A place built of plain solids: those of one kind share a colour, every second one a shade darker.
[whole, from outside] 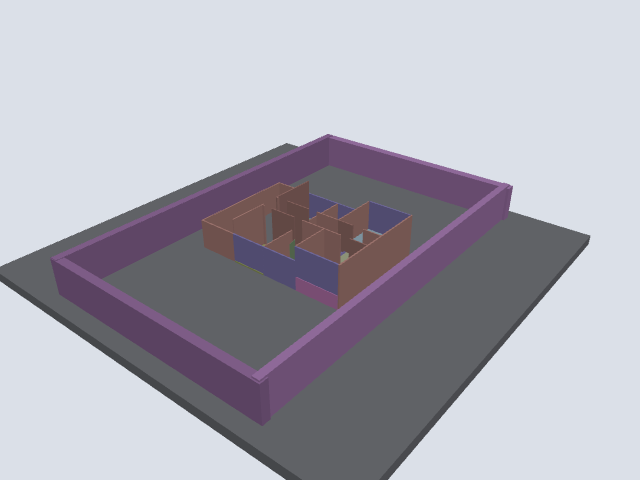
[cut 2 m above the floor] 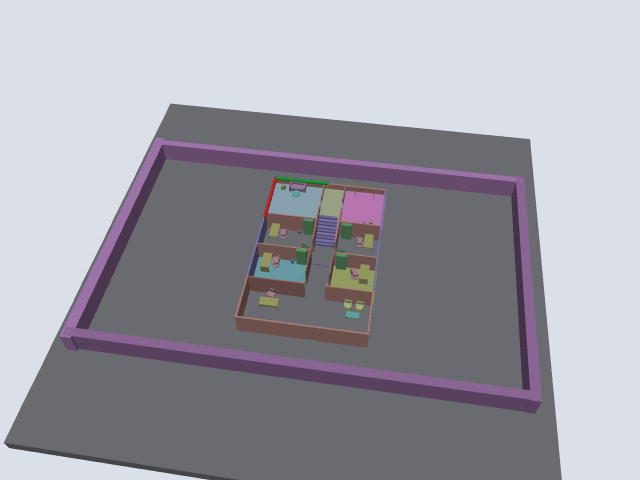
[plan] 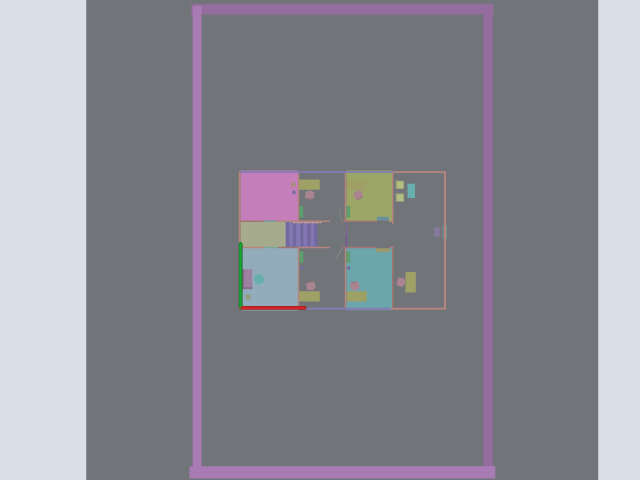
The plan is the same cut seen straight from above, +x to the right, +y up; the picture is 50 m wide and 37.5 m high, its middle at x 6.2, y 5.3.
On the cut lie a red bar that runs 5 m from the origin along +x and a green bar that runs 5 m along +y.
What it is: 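A split-level office floor of the 2010s; 15.9 x 10.5 m, ceiling 2.94 m, its west end 1.40 m higher up one straight flight of 9 risers of 0.156 m in its corridor, a corridor of 2.04 m, a front door of 0.86 to 0.98 x 2.1 m, inner doorways of 0.90 to 1.12 m, desks 0.73 m, task chairs 0.47 m, meeting chairs 0.45 m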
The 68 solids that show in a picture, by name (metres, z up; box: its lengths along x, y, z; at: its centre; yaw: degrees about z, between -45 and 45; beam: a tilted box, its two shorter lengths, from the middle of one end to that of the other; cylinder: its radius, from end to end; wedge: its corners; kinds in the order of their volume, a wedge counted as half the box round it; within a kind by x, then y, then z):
{
 "ring_hedge_1": {"box": [0.69, 36.67, 3.81], "at": [-3.4, 5.26, 1.86]},
 "ring_hedge_2": {"box": [23.9, 0.95, 3.61], "at": [7.95, -12.85, 1.76]},
 "ring_hedge_3": {"box": [23.62, 0.81, 3.65], "at": [7.95, 23.31, 1.78]},
 "ring_hedge_4": {"box": [0.75, 36.8, 3.72], "at": [19.33, 5.26, 1.81]},
 "wall_1": {"box": [0.15, 10.83, 4.39], "at": [-0.07, 5.26, 2.15]},
 "wall_2": {"box": [1.8, 0.12, 4.39], "at": [0.9, 6.76, 2.15]},
 "wall_3": {"box": [1.81, 0.12, 4.39], "at": [0.91, 4.72, 2.15]},
 "wall_4": {"box": [1.78, 0.12, 4.39], "at": [3.63, 6.76, 2.15]},
 "wall_5": {"box": [1.61, 0.12, 4.39], "at": [3.71, 4.72, 2.15]},
 "wall_6": {"box": [0.12, 4.72, 4.39], "at": [4.52, 2.36, 2.15]},
 "wall_7": {"box": [0.12, 3.77, 4.39], "at": [4.52, 8.64, 2.15]},
 "wall_8": {"box": [2.46, 0.12, 4.39], "at": [5.75, 4.72, 2.15]},
 "wall_9": {"box": [2.46, 0.12, 4.39], "at": [5.75, 6.76, 2.15]},
 "wall_10": {"box": [0.12, 4.72, 2.99], "at": [8.2, 2.36, 1.45]},
 "wall_11": {"box": [0.12, 3.77, 2.99], "at": [8.2, 8.64, 1.45]},
 "wall_12": {"box": [2.64, 0.12, 4.39], "at": [9.25, 4.72, 2.15]},
 "wall_13": {"box": [2.73, 0.12, 4.39], "at": [9.27, 6.76, 2.15]},
 "wall_14": {"box": [0.31, 0.12, 4.39], "at": [11.72, 6.76, 2.15]},
 "wall_15": {"box": [0.12, 4.79, 4.39], "at": [11.88, 2.39, 2.15]},
 "wall_16": {"box": [0.12, 3.97, 4.39], "at": [11.88, 8.54, 2.15]},
 "wall_17": {"box": [4.31, 0.15, 2.99], "at": [13.88, -0.07, 1.45]},
 "wall_18": {"box": [4.31, 0.15, 2.99], "at": [13.88, 10.61, 1.45]},
 "wall_19": {"box": [0.15, 10.83, 2.99], "at": [15.96, 5.26, 1.45]},
 "split_lounge_level_1": {"box": [4.46, 4.86, 1.45], "at": [2.23, 2.23, 0.68]},
 "split_kitchen_level_1": {"box": [4.46, 3.91, 1.45], "at": [2.23, 8.78, 0.68]},
 "glazing_1": {"box": [4.52, 0.15, 4.39], "at": [2.26, -0.07, 2.15]},
 "glazing_2": {"box": [4.52, 0.15, 4.39], "at": [2.26, 10.61, 2.15]},
 "glazing_3": {"box": [3.68, 0.15, 2.99], "at": [6.36, -0.07, 1.45]},
 "glazing_4": {"box": [3.68, 0.15, 2.99], "at": [6.36, 10.61, 1.45]},
 "glazing_5": {"box": [3.68, 0.15, 2.99], "at": [10.04, -0.07, 1.45]},
 "glazing_6": {"box": [3.68, 0.15, 2.99], "at": [10.04, 10.61, 1.45]},
 "split_corridor_level_1": {"box": [3.51, 1.92, 1.45], "at": [1.76, 5.74, 0.68]},
 "split_steps_1": {"box": [0.28, 1.92, 1.45], "at": [3.65, 5.74, 0.68]},
 "split_steps_2": {"box": [0.28, 1.92, 1.3], "at": [3.93, 5.74, 0.6]},
 "split_steps_3": {"box": [0.28, 1.92, 1.14], "at": [4.21, 5.74, 0.52]},
 "split_steps_4": {"box": [0.28, 1.92, 0.99], "at": [4.49, 5.74, 0.44]},
 "split_steps_5": {"box": [0.28, 1.92, 0.83], "at": [4.77, 5.74, 0.36]},
 "split_steps_6": {"box": [0.28, 1.92, 0.67], "at": [5.05, 5.74, 0.29]},
 "split_steps_7": {"box": [0.28, 1.92, 0.52], "at": [5.33, 5.74, 0.21]},
 "split_steps_8": {"box": [0.28, 1.92, 0.36], "at": [5.61, 5.74, 0.13]},
 "split_steps_9": {"box": [0.28, 1.92, 0.21], "at": [5.88, 5.74, 0.05]},
 "cell_level_1": {"box": [2.31, 0.3, 0.2], "at": [9.42, 4.51, 0.05]},
 "cell_level_2": {"box": [3.56, 4.56, 0.2], "at": [10.04, 2.08, 0.05]},
 "scell_level_1": {"box": [2.38, 0.3, 0.2], "at": [9.45, 6.97, 0.05]},
 "scell_level_2": {"box": [3.56, 3.61, 0.2], "at": [10.04, 8.93, 0.05]},
 "shelf_1": {"box": [0.3, 0.9, 1.95], "at": [4.74, 3.97, 0.93]},
 "shelf_2": {"box": [0.3, 0.9, 1.95], "at": [4.74, 7.51, 0.93]},
 "shelf_3": {"box": [0.3, 0.9, 1.95], "at": [8.42, 3.97, 1.07]},
 "shelf_4": {"box": [0.3, 0.9, 1.95], "at": [8.42, 7.51, 1.07]},
 "desk_1": {"box": [1.6, 0.8, 0.07], "at": [5.38, 0.9, 0.69]},
 "desk_2": {"box": [1.6, 0.8, 0.07], "at": [5.38, 9.63, 0.69]},
 "desk_3": {"box": [1.6, 0.8, 0.07], "at": [9.06, 0.9, 0.84]},
 "desk_4": {"box": [1.6, 0.8, 0.07], "at": [9.06, 9.63, 0.84]},
 "desk_5": {"box": [0.025, 0.78, 0.76], "at": [9.84, 9.63, 0.48]},
 "desk_6": {"box": [0.8, 1.6, 0.07], "at": [13.28, 2.0, 0.69]},
 "task_chair_1": {"box": [0.68, 0.48, 0.26], "at": [5.4, 8.81, 0.58], "yaw": -2.3},
 "task_chair_2": {"box": [0.68, 0.48, 0.26], "at": [5.48, 1.72, 0.58], "yaw": 10.3},
 "task_chair_3": {"box": [0.68, 0.48, 0.26], "at": [8.91, 1.72, 0.73], "yaw": 17.3},
 "task_chair_4": {"box": [0.68, 0.48, 0.26], "at": [9.18, 8.81, 0.73], "yaw": 20.8},
 "task_chair_5": {"box": [0.48, 0.68, 0.26], "at": [12.51, 2.01, 0.58], "yaw": -15.3},
 "sofa_1": {"box": [0.65, 1.24, 0.37], "at": [0.57, 2.24, 1.65]},
 "club_1": {"box": [0.62, 0.64, 0.48], "at": [12.43, 8.63, 0.19]},
 "door_leaf_scell_1": {"box": [0.044, 0.92, 2.04], "at": [7.8, 7.27, 1.03], "yaw": 10.5},
 "coffee_table_1": {"cylinder": 0.4, "from": [1.45, 2.24, 1.73], "to": [1.45, 2.24, 1.8]},
 "coffee_table_2": {"box": [0.58, 1.12, 0.07], "at": [13.33, 9.13, 0.36]},
 "cell_steps_1": {"box": [1.07, 0.3, 0.2], "at": [11.11, 4.51, 0.05]},
 "scell_steps_1": {"box": [0.93, 0.3, 0.2], "at": [11.1, 6.97, 0.05]},
 "doormat_hold_1": {"box": [0.45, 0.75, 0.06], "at": [15.34, 5.92, -0.02]}
}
